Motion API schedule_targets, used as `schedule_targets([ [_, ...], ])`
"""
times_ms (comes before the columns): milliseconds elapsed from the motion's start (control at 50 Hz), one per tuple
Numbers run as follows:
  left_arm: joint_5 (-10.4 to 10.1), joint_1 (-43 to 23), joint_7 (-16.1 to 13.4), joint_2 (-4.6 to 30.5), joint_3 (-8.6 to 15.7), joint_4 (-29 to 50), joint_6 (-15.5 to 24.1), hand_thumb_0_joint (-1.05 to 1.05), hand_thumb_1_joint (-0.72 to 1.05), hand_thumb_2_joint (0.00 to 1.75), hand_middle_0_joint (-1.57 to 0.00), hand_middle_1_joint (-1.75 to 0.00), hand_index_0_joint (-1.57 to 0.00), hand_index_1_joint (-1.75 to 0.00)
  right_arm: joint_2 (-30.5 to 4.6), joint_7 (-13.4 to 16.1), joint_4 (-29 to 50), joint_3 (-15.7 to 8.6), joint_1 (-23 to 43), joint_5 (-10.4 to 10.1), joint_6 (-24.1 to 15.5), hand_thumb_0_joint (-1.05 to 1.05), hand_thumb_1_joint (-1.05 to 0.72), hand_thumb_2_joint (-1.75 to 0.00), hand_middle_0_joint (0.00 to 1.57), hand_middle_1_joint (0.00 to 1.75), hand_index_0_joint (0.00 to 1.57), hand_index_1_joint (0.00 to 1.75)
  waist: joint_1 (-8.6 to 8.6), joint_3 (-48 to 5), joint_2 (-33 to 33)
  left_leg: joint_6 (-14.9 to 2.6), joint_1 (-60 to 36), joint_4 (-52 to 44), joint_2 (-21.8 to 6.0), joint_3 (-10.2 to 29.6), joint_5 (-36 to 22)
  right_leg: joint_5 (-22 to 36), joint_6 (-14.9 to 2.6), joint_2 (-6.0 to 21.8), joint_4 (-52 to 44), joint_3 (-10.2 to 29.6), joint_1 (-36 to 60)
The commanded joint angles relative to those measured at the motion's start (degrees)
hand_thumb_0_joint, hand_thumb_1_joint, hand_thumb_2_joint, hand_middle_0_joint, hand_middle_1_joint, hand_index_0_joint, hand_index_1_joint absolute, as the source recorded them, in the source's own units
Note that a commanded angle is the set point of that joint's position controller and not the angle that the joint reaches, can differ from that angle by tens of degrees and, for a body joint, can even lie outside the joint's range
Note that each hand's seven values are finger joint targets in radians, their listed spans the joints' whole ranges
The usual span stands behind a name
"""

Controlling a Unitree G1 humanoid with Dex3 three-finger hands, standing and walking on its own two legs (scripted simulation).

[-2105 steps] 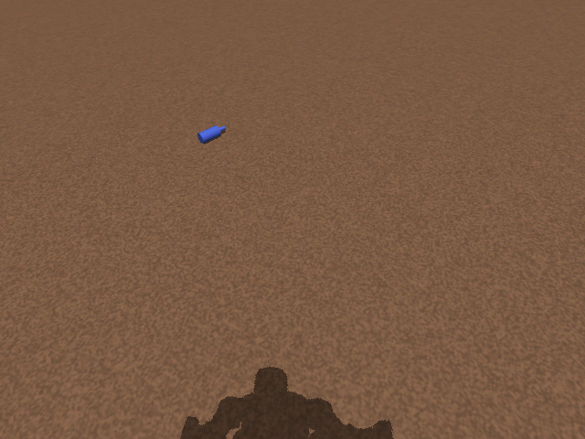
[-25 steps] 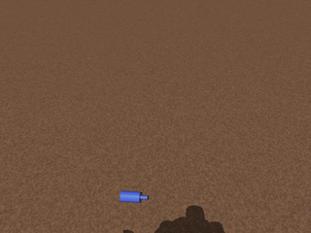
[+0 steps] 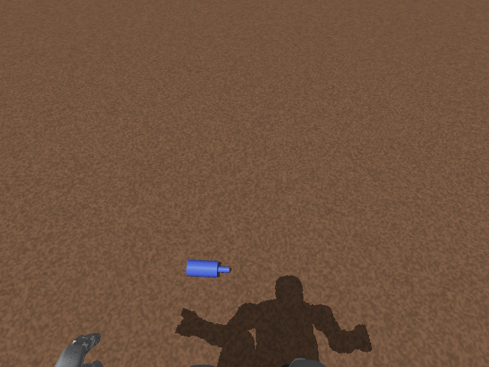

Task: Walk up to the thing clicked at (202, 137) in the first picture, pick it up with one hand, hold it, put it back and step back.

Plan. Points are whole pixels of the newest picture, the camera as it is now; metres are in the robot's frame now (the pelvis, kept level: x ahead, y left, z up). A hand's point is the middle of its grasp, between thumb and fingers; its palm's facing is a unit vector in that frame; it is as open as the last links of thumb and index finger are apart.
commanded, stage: step back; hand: left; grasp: from above
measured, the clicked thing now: (208, 268) +0.52 +0.16 -0.73
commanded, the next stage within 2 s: none
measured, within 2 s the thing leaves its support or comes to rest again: neither
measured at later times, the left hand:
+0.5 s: hand out of the picture +0.03 +0.26 -0.15, palm faces -0.12 -0.92 -0.38, open 7.4 cm
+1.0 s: hand out of the picture -0.10 +0.28 -0.15, palm faces -0.05 -0.93 -0.36, open 7.4 cm
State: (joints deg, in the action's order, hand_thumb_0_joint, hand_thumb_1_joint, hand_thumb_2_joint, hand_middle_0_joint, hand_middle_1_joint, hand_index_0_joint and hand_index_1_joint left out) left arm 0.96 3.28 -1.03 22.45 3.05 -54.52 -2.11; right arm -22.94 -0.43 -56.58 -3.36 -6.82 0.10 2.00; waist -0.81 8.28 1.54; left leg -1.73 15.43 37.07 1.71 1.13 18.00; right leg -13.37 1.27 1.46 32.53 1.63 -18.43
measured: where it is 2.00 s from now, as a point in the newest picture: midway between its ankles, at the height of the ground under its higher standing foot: outside the picture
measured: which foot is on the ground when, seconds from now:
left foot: down 0.00-0.48, up 0.50-0.74, down 0.76-1.00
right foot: down 0.00-0.02, up 0.04-0.42, down 0.44-0.78, up 0.80-1.00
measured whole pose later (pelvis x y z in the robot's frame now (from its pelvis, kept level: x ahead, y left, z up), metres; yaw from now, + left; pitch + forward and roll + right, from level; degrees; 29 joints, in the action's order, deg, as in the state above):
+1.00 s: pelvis -0.22 +0.02 +0.00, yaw -4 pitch -2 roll -2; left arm 0.8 9.1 -0.7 23.2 5.3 -46.0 -4.0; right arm -20.4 1.0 -48.2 -2.3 -8.7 1.3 0.6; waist 0.4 9.6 2.6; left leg -1.6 17.4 32.9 -0.9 1.0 13.8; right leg -28.9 1.1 -6.6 67.8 9.4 -25.1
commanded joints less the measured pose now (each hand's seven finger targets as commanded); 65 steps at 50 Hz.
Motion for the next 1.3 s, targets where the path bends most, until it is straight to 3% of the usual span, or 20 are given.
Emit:
schedule_targets([
  [0,-0.8,-0.1,-0.7,8.1,1.9,7.2,-0.5,0.00,0.90,0.90,-0.20,-0.30,-0.20,-0.30,-16.0,0.9,3.6,-3.9,-3.2,2.5,-1.9,0.00,-0.90,-0.90,0.20,0.30,0.20,0.30,0.78,-9.3,-13.0,-6.25,-10.3,-17.1,-18.3,20.7,-40.3,-18.5,-3.24,-7.6,18.1,3.2,-8.2],
  [20,-0.1,0.4,-1.4,9.0,2.2,7.3,-0.7,0.00,0.90,0.90,-0.20,-0.30,-0.20,-0.30,-18.5,1.0,4.8,-4.6,-3.9,1.8,-2.0,0.00,-0.90,-0.90,0.20,0.30,0.20,0.30,-1.39,-11.6,-13.0,-11.33,-9.0,-15.5,-23.0,23.2,-44.2,-24.6,-2.70,-8.2,25.5,8.2,-7.8],
  [100,-0.8,3.4,-1.2,10.2,2.6,6.2,-0.8,0.00,0.90,0.90,-0.20,-0.30,-0.20,-0.30,-12.2,2.5,7.1,-3.1,1.5,1.7,-2.2,0.00,-0.90,-0.90,0.20,0.30,0.20,0.30,2.07,-10.9,-9.1,-7.32,-12.9,-10.9,-14.4,10.9,-42.1,-14.5,-2.47,-7.3,35.2,10.5,-12.4],
  [240,0.0,2.0,-0.6,9.8,3.7,9.8,-0.1,0.00,0.90,0.90,-0.20,-0.30,-0.20,-0.30,-13.1,3.0,8.7,-3.8,-4.4,0.9,-1.9,0.00,-0.90,-0.90,0.20,0.30,0.20,0.30,-2.09,-10.6,-7.9,-12.91,-16.8,-8.6,-17.9,12.2,-40.5,-15.9,0.26,-5.1,23.8,6.8,-10.2],
  [380,0.7,9.7,0.4,9.0,4.4,7.8,0.4,0.00,0.90,0.90,-0.20,-0.30,-0.20,-0.30,-14.7,2.1,11.4,-3.7,-0.1,0.8,-1.4,0.00,-0.90,-0.90,0.20,0.30,0.20,0.30,1.09,-12.6,-9.7,-9.15,-4.9,-7.7,-16.9,12.5,-23.1,-6.5,-2.55,-2.8,0.9,0.3,5.2],
  [420,1.3,12.6,0.3,10.7,4.9,7.1,1.1,0.00,0.90,0.90,-0.20,-0.30,-0.20,-0.30,-12.7,1.8,11.5,-2.9,0.9,0.2,-1.2,0.00,-0.90,-0.90,0.20,0.30,0.20,0.30,2.46,-13.2,-4.2,-4.46,2.9,-3.8,-12.8,9.4,-15.2,3.0,-4.90,0.6,-6.1,5.4,11.9],
  [460,0.9,6.7,0.6,18.2,6.4,10.2,1.2,0.00,0.90,0.90,-0.20,-0.30,-0.20,-0.30,-9.8,2.2,11.4,-2.5,2.2,-0.4,-0.9,0.00,-0.90,-0.90,0.20,0.30,0.20,0.30,3.17,-9.1,14.3,1.83,7.9,17.8,3.7,0.0,14.2,10.6,-18.90,19.3,-14.0,27.7,2.0],
  [480,1.4,3.9,0.4,17.1,6.3,12.4,1.6,0.00,0.90,0.90,-0.20,-0.30,-0.20,-0.30,-10.9,2.2,10.7,-2.9,0.7,0.0,-0.5,0.00,-0.90,-0.90,0.20,0.30,0.20,0.30,2.15,-7.0,11.6,2.09,7.4,27.5,2.9,5.0,18.3,13.5,-20.59,21.3,-14.1,29.2,-1.6],
  [560,0.9,1.2,-0.5,11.9,5.0,13.7,1.4,0.00,0.90,0.90,-0.20,-0.30,-0.20,-0.30,-10.2,2.3,9.0,-1.7,-4.2,-0.7,-1.2,0.00,-0.90,-0.90,0.20,0.30,0.20,0.30,0.73,-7.2,6.3,2.51,9.5,29.3,4.8,5.8,11.5,25.4,-14.35,10.8,-7.0,11.8,4.3],
  [660,1.1,5.9,-0.7,11.7,4.8,14.7,0.6,0.00,0.90,0.90,-0.20,-0.30,-0.20,-0.30,-9.1,2.4,10.6,-1.3,-4.1,0.1,-1.8,0.00,-0.90,-0.90,0.20,0.30,0.20,0.30,2.96,-11.2,9.6,2.36,9.4,6.3,0.2,1.8,12.1,28.8,-13.45,11.1,-2.3,11.5,16.6],
  [720,0.0,4.2,0.0,12.2,4.3,15.5,-0.5,0.00,0.90,0.90,-0.20,-0.30,-0.20,-0.30,-9.1,2.1,8.5,-2.4,-8.8,1.0,-2.4,0.00,-0.90,-0.90,0.20,0.30,0.20,0.30,0.07,-12.1,6.2,1.52,-2.7,-15.9,0.0,-2.1,-7.9,22.4,-9.59,8.5,4.0,9.0,10.9],
  [740,-0.2,5.4,0.2,10.0,3.6,16.0,-0.8,0.00,0.90,0.90,-0.20,-0.30,-0.20,-0.30,-11.5,2.1,9.3,-3.2,-7.7,2.0,-2.7,0.00,-0.90,-0.90,0.20,0.30,0.20,0.30,0.87,-11.9,0.9,-0.21,-7.4,-16.3,-5.6,6.7,-12.5,11.2,-6.40,5.3,6.3,7.7,2.8],
  [780,0.3,0.7,-0.7,10.9,4.6,16.6,-0.7,0.00,0.90,0.90,-0.20,-0.30,-0.20,-0.30,-21.2,1.6,11.2,-5.2,-5.0,1.9,-2.7,0.00,-0.90,-0.90,0.20,0.30,0.20,0.30,-2.86,-9.2,-15.1,-13.99,-0.4,-19.1,-26.0,30.3,-25.7,-24.6,-2.06,-6.6,27.0,6.0,-6.6],
  [860,-0.5,6.6,-0.5,10.8,5.1,13.0,-0.8,0.00,0.90,0.90,-0.20,-0.30,-0.20,-0.30,-13.3,2.6,12.0,-3.1,0.6,1.5,-3.1,0.00,-0.90,-0.90,0.20,0.30,0.20,0.30,2.56,-8.2,-7.4,-10.15,-4.2,-12.7,-16.3,13.0,-31.9,-15.3,-2.36,-7.4,41.1,10.7,-10.2],
  [1080,0.2,9.9,0.7,9.7,5.1,11.1,-0.1,0.00,0.90,0.90,-0.20,-0.30,-0.20,-0.30,-15.0,2.1,14.5,-3.8,-1.2,1.9,-1.7,0.00,-0.90,-0.90,0.20,0.30,0.20,0.30,-0.32,-12.2,-14.0,-10.35,-5.3,-9.9,-15.9,11.4,-22.4,-13.8,-0.33,-3.2,10.5,0.9,0.9],
  [1140,0.8,16.9,1.0,9.8,5.5,7.5,0.3,0.00,0.90,0.90,-0.20,-0.30,-0.20,-0.30,-14.9,1.9,14.5,-3.7,1.0,0.9,-0.6,0.00,-0.90,-0.90,0.20,0.30,0.20,0.30,3.06,-14.8,-12.9,-5.49,1.6,-5.5,-12.7,10.0,-14.2,-2.4,-3.07,-2.6,-7.8,-1.2,12.2],
  [1160,1.8,16.4,1.0,13.1,6.2,8.1,0.7,0.00,0.90,0.90,-0.20,-0.30,-0.20,-0.30,-12.3,1.8,15.1,-3.0,0.4,0.5,-0.4,0.00,-0.90,-0.90,0.20,0.30,0.20,0.30,3.01,-12.2,-4.2,-2.05,11.2,1.3,-6.6,9.2,-5.0,-6.6,-5.03,3.6,-9.9,10.9,13.1],
  [1180,1.5,12.0,1.1,19.6,7.7,10.2,0.4,0.00,0.90,0.90,-0.20,-0.30,-0.20,-0.30,-9.4,2.5,16.2,-2.6,3.1,0.0,-0.7,0.00,-0.90,-0.90,0.20,0.30,0.20,0.30,4.60,-8.8,14.1,1.51,16.0,15.2,4.6,2.8,13.0,-7.0,-13.76,16.4,-15.8,26.2,3.4],
  [1200,1.9,7.2,0.8,22.3,8.0,12.8,0.5,0.00,0.90,0.90,-0.20,-0.30,-0.20,-0.30,-12.0,3.1,15.6,-3.6,2.5,0.5,-0.4,0.00,-0.90,-0.90,0.20,0.30,0.20,0.30,4.42,-5.2,15.6,2.79,13.2,27.5,2.2,7.1,17.5,-6.2,-19.69,24.2,-18.3,33.7,-7.7],
  [1280,1.8,-0.9,-0.2,13.8,5.8,14.7,1.2,0.00,0.90,0.90,-0.20,-0.30,-0.20,-0.30,-10.9,2.7,11.7,-2.6,-5.0,-0.2,-1.1,0.00,-0.90,-0.90,0.20,0.30,0.20,0.30,-0.64,-5.0,7.9,2.22,10.8,31.9,4.3,6.7,8.6,12.5,-12.19,11.2,-7.9,10.1,-2.5],
])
